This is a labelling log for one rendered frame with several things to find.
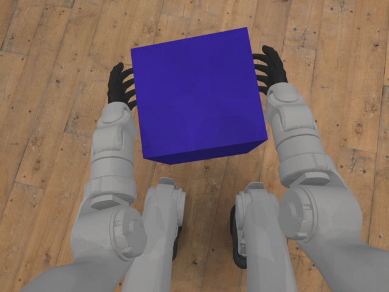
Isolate left robot forearm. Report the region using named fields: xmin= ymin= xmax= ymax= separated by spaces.
xmin=70 ymin=102 xmax=138 ymax=247

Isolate right robot forearm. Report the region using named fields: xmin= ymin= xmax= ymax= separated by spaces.
xmin=265 ymin=82 xmax=363 ymax=223

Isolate left robot foot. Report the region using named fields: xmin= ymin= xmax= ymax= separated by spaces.
xmin=172 ymin=226 xmax=182 ymax=261

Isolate right robot upper arm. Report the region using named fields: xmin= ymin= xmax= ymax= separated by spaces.
xmin=278 ymin=184 xmax=389 ymax=292

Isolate robot right hand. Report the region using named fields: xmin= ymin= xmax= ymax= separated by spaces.
xmin=252 ymin=45 xmax=288 ymax=95

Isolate left robot upper arm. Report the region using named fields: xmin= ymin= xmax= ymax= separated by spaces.
xmin=18 ymin=204 xmax=148 ymax=292

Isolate carton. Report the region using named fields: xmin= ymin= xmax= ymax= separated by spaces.
xmin=131 ymin=27 xmax=268 ymax=165

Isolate robot left hand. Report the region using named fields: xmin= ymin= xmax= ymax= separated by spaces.
xmin=107 ymin=62 xmax=137 ymax=110

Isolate robot foot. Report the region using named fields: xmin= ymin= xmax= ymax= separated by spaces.
xmin=230 ymin=205 xmax=247 ymax=269
xmin=172 ymin=226 xmax=182 ymax=261

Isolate right robot foot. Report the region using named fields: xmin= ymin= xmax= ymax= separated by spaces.
xmin=230 ymin=205 xmax=247 ymax=269

